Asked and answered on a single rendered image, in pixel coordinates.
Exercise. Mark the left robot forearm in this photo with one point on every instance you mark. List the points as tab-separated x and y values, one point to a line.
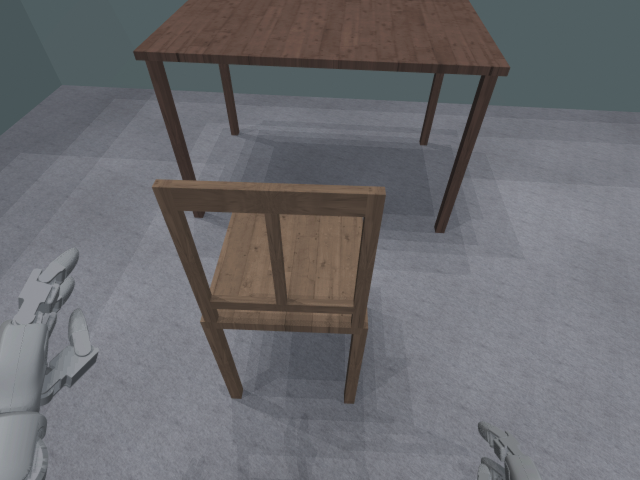
23	454

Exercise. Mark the chair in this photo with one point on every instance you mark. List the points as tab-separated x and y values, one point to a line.
295	258

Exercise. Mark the left robot hand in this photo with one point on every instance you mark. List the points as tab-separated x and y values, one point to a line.
24	340

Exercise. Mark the right robot hand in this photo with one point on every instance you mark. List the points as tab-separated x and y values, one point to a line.
507	448

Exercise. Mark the table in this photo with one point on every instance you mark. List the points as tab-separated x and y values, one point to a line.
424	36

